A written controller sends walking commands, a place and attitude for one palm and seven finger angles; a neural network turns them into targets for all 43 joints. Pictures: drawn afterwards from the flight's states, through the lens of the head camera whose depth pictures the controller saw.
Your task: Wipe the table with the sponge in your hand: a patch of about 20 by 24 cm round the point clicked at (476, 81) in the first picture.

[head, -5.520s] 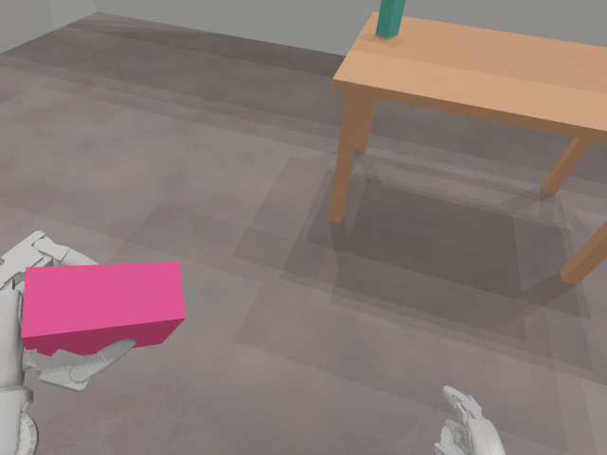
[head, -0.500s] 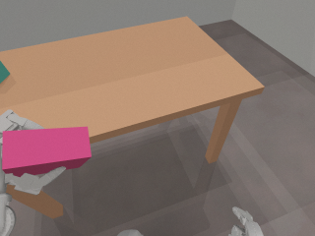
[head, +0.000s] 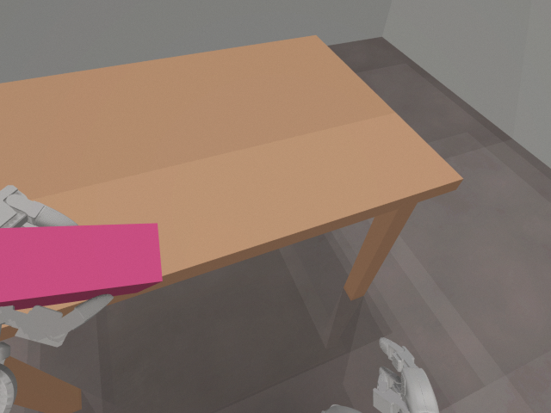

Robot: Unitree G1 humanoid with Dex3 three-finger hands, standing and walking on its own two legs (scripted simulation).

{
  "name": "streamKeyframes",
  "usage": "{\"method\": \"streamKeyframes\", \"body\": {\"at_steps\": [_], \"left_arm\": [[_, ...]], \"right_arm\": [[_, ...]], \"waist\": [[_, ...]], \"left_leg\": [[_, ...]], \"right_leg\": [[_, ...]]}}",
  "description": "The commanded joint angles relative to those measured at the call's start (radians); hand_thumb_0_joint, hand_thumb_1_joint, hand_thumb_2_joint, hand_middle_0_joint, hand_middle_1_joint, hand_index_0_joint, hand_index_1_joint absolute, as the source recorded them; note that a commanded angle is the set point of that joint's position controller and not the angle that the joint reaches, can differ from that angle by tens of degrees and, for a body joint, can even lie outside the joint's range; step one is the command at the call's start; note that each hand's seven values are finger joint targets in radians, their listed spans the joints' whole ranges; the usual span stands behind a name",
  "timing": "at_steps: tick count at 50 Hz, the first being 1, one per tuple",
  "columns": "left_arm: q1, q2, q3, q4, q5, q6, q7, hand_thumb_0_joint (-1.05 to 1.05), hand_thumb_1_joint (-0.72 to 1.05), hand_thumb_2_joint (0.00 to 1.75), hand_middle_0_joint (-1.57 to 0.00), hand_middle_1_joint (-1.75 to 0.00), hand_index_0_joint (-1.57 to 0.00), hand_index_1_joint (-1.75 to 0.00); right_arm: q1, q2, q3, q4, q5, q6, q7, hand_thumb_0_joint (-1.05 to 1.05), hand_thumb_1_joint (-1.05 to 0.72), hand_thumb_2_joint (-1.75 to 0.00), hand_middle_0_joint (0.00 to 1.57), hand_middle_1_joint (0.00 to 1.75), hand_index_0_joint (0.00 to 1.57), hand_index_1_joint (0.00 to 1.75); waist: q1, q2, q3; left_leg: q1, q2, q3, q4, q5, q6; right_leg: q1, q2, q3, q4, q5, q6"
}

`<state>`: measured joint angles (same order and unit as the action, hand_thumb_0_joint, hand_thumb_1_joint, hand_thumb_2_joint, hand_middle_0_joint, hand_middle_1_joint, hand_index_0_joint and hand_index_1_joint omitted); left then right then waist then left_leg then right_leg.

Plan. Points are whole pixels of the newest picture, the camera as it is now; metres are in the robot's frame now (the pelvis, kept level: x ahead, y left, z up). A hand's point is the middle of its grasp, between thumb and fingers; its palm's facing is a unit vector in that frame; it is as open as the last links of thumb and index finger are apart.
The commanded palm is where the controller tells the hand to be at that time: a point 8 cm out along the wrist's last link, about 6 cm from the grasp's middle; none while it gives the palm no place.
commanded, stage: take the last steps up to it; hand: left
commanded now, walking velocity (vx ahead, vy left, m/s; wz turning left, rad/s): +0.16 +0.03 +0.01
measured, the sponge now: (105, 265) +0.23 +0.20 +0.16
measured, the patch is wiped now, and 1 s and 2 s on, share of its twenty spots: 0.00 0.00 0.00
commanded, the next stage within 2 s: come to a stop and stand still in 0.20 s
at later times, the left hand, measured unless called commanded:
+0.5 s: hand (112, 249) +0.25 +0.19 +0.18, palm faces +0.34 -0.80 -0.49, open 10.1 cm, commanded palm +0.19 +0.25 +0.18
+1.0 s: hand (44, 294) +0.20 +0.24 +0.17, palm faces +0.40 -0.83 -0.38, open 10.1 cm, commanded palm +0.15 +0.28 +0.18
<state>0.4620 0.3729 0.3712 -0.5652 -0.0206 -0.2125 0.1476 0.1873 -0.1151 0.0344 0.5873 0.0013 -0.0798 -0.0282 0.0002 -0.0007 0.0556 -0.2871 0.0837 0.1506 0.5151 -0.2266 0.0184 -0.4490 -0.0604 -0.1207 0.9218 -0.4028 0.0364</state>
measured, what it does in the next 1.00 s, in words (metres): steps on the spot: right foot, then left foot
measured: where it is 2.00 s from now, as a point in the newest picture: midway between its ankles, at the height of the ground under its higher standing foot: outside the picture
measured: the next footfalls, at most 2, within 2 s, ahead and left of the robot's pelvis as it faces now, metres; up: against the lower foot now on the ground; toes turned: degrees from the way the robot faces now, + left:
right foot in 0.12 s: +0.07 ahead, -0.11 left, +0.00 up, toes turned -2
left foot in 0.62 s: +0.11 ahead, +0.10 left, +0.00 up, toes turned -1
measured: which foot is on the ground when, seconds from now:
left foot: down 0.00-0.16, up 0.18-0.60, down 0.62-1.00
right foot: up 0.00-0.10, down 0.12-1.00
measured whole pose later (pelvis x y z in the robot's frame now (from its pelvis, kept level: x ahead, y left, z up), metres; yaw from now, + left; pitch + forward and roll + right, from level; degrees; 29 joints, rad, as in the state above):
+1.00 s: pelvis -0.01 +0.00 +0.00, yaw +0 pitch -3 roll -1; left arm 0.47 0.34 0.32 -0.49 -0.03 -0.20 0.14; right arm 0.21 -0.16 0.06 0.61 -0.01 -0.07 -0.04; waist 0.02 0.03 0.03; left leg -0.31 0.04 0.07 0.53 -0.21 0.01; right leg -0.23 0.02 -0.08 0.46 -0.19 -0.02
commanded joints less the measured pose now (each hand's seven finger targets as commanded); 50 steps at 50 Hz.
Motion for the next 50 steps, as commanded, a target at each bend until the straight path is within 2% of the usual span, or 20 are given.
{"method": "streamKeyframes", "body": {"at_steps": [1,4,6,7,8,9,12,14,19,24,28,31,32,33,34,35,40,43,47,50], "left_arm": [[0.006,0.166,0.114,-0.202,-0.014,-0.053,0.016,0.0,0.1,1.3,-1.2,-1.6,-1.2,-1.6],[-0.022,0.186,0.14,-0.167,-0.013,-0.035,0.023,0.0,0.1,1.3,-1.2,-1.6,-1.2,-1.6],[-0.052,0.169,0.123,-0.126,-0.006,-0.031,0.025,0.0,0.1,1.3,-1.2,-1.6,-1.2,-1.6],[-0.074,0.191,0.128,-0.109,0.002,-0.028,0.027,0.0,0.1,1.3,-1.2,-1.6,-1.2,-1.6],[-0.093,0.201,0.124,-0.097,0.0,-0.021,0.029,0.0,0.1,1.3,-1.2,-1.6,-1.2,-1.6],[-0.124,0.19,0.116,-0.09,-0.015,-0.013,0.027,0.0,0.1,1.3,-1.2,-1.6,-1.2,-1.6],[-0.045,0.174,0.117,-0.056,-0.005,-0.039,0.025,0.0,0.1,1.3,-1.2,-1.6,-1.2,-1.6],[-0.05,0.182,0.114,-0.084,0.002,-0.059,0.027,0.0,0.1,1.3,-1.2,-1.6,-1.2,-1.6],[0.022,0.213,0.15,-0.154,-0.016,-0.083,0.042,0.0,0.1,1.3,-1.2,-1.6,-1.2,-1.6],[0.108,0.199,0.167,-0.164,-0.025,-0.066,0.051,0.0,0.1,1.3,-1.2,-1.6,-1.2,-1.6],[0.06,0.171,0.137,-0.145,-0.027,-0.047,0.046,0.0,0.1,1.3,-1.2,-1.6,-1.2,-1.6],[-0.022,0.157,0.091,-0.144,-0.023,-0.048,0.037,0.0,0.1,1.3,-1.2,-1.6,-1.2,-1.6],[-0.046,0.151,0.074,-0.129,-0.021,-0.048,0.03,0.0,0.1,1.3,-1.2,-1.6,-1.2,-1.6],[-0.032,0.145,0.076,-0.084,-0.016,-0.045,0.027,0.0,0.1,1.3,-1.2,-1.6,-1.2,-1.6],[-0.085,0.168,0.084,-0.139,-0.013,-0.053,0.022,0.0,0.1,1.3,-1.2,-1.6,-1.2,-1.6],[-0.134,0.152,0.052,-0.165,-0.002,-0.061,0.021,0.0,0.1,1.3,-1.2,-1.6,-1.2,-1.6],[-0.133,0.157,0.045,-0.226,0.001,-0.059,0.028,0.0,0.1,1.3,-1.2,-1.6,-1.2,-1.6],[-0.102,0.146,0.066,-0.165,-0.004,-0.048,0.026,0.0,0.1,1.3,-1.2,-1.6,-1.2,-1.6],[-0.077,0.126,0.066,-0.085,-0.017,-0.032,0.017,0.0,0.1,1.3,-1.2,-1.6,-1.2,-1.6],[-0.124,0.123,0.05,-0.078,-0.018,-0.026,0.016,0.0,0.1,1.3,-1.2,-1.6,-1.2,-1.6]], "right_arm": [[-0.049,-0.192,-0.07,-0.13,-0.003,-0.047,-0.03,0.0,-0.9,-0.9,0.2,0.3,0.2,0.3],[-0.061,-0.188,-0.065,-0.126,0.002,-0.035,-0.044,0.0,-0.9,-0.9,0.2,0.3,0.2,0.3],[-0.063,-0.181,-0.063,-0.117,0.003,-0.026,-0.046,0.0,-0.9,-0.9,0.2,0.3,0.2,0.3],[-0.059,-0.166,-0.062,-0.117,0.002,-0.019,-0.045,0.0,-0.9,-0.9,0.2,0.3,0.2,0.3],[-0.069,-0.151,-0.054,-0.128,0.001,-0.02,-0.042,0.0,-0.9,-0.9,0.2,0.3,0.2,0.3],[-0.093,-0.175,-0.065,-0.13,0.007,-0.03,-0.036,0.0,-0.9,-0.9,0.2,0.3,0.2,0.3],[-0.086,-0.164,-0.051,-0.093,-0.001,-0.016,-0.028,0.0,-0.9,-0.9,0.2,0.3,0.2,0.3],[-0.103,-0.164,-0.049,-0.089,-0.001,-0.001,-0.03,0.0,-0.9,-0.9,0.2,0.3,0.2,0.3],[-0.091,-0.185,-0.074,-0.123,-0.002,-0.003,-0.035,0.0,-0.9,-0.9,0.2,0.3,0.2,0.3],[-0.071,-0.182,-0.081,-0.166,0.002,-0.009,-0.039,0.0,-0.9,-0.9,0.2,0.3,0.2,0.3],[-0.045,-0.189,-0.083,-0.169,0.003,0.002,-0.047,0.0,-0.9,-0.9,0.2,0.3,0.2,0.3],[-0.053,-0.225,-0.088,-0.17,0.013,0.005,-0.055,0.0,-0.9,-0.9,0.2,0.3,0.2,0.3],[-0.055,-0.229,-0.086,-0.171,0.019,0.002,-0.051,0.0,-0.9,-0.9,0.2,0.3,0.2,0.3],[-0.06,-0.217,-0.078,-0.168,0.013,-0.004,-0.051,0.0,-0.9,-0.9,0.2,0.3,0.2,0.3],[-0.069,-0.21,-0.069,-0.162,-0.004,-0.014,-0.053,0.0,-0.9,-0.9,0.2,0.3,0.2,0.3],[-0.067,-0.198,-0.059,-0.152,-0.01,-0.024,-0.05,0.0,-0.9,-0.9,0.2,0.3,0.2,0.3],[-0.056,-0.198,-0.052,-0.143,-0.007,-0.07,-0.038,0.0,-0.9,-0.9,0.2,0.3,0.2,0.3],[-0.07,-0.195,-0.047,-0.14,-0.004,-0.062,-0.03,0.0,-0.9,-0.9,0.2,0.3,0.2,0.3],[-0.071,-0.185,-0.046,-0.137,-0.006,-0.037,-0.03,0.0,-0.9,-0.9,0.2,0.3,0.2,0.3],[-0.08,-0.179,-0.039,-0.13,-0.007,-0.032,-0.04,0.0,-0.9,-0.9,0.2,0.3,0.2,0.3]], "waist": [[-0.006,0.187,-0.173],[0.0,0.166,-0.182],[-0.001,0.103,-0.17],[-0.008,-0.06,-0.174],[-0.005,-0.259,-0.149],[0.01,-0.287,-0.149],[-0.003,-0.093,-0.135],[-0.004,-0.059,-0.167],[0.003,-0.069,-0.191],[0.025,-0.126,-0.225],[0.004,-0.107,-0.22],[0.012,0.071,-0.173],[0.017,0.101,-0.143],[0.017,0.117,-0.118],[0.017,0.243,-0.113],[0.013,0.25,-0.096],[0.006,0.181,-0.161],[0.006,0.111,-0.135],[-0.001,0.002,-0.063],[-0.004,-0.008,-0.059]], "left_leg": [[0.117,0.224,-0.204,-0.195,0.258,0.132],[0.092,0.2,-0.158,-0.138,0.092,0.094],[-0.004,0.152,-0.124,-0.025,-0.034,0.054],[-0.096,0.081,-0.066,0.136,-0.148,0.024],[-0.257,-0.043,-0.026,0.334,-0.301,-0.022],[-0.301,-0.061,-0.097,0.521,-0.32,-0.032],[-0.355,-0.016,-0.163,0.66,-0.168,-0.056],[-0.348,-0.022,-0.136,0.627,-0.128,-0.056],[-0.244,-0.035,-0.089,0.377,-0.09,-0.053],[-0.136,-0.057,-0.06,0.161,-0.082,-0.041],[0.049,-0.062,-0.076,-0.031,0.074,-0.037],[0.141,0.135,-0.259,-0.13,0.366,0.037],[0.095,0.175,-0.289,-0.16,0.33,0.062],[0.05,0.181,-0.3,-0.18,0.32,0.074],[0.027,0.182,-0.309,-0.226,0.287,0.083],[-0.012,0.19,-0.323,-0.26,0.217,0.084],[0.05,0.149,-0.274,-0.193,0.137,0.073],[-0.072,0.078,-0.215,-0.177,-0.105,0.017],[-0.016,0.008,-0.174,-0.099,-0.223,-0.014],[0.031,0.012,-0.185,-0.104,-0.186,-0.009]], "right_leg": [[0.083,0.028,-0.024,-0.182,0.023,0.002],[0.194,0.049,-0.051,-0.358,0.062,0.0],[0.316,0.007,0.009,-0.507,0.133,-0.025],[0.359,-0.126,0.209,-0.575,0.154,-0.081],[0.407,-0.298,0.496,-0.647,0.238,-0.17],[0.396,-0.359,0.581,-0.679,0.262,-0.192],[0.423,-0.293,0.354,-0.601,0.53,-0.184],[0.457,-0.257,0.214,-0.556,0.725,-0.157],[0.479,-0.241,0.16,-0.545,0.897,-0.118],[0.491,-0.237,0.166,-0.506,0.909,-0.144],[0.376,-0.177,0.153,-0.485,0.68,-0.106],[0.23,-0.034,0.113,-0.41,0.24,-0.031],[0.222,-0.009,0.113,-0.399,0.067,-0.029],[0.222,0.016,0.099,-0.371,0.038,-0.028],[0.215,0.014,0.09,-0.316,-0.01,-0.029],[0.228,0.019,0.09,-0.262,-0.05,-0.032],[0.289,0.034,0.096,-0.432,0.089,-0.027],[0.364,0.019,0.133,-0.513,0.149,-0.04],[0.16,-0.04,0.254,-0.652,-0.099,-0.079],[0.107,-0.034,0.239,-0.66,-0.116,-0.072]]}}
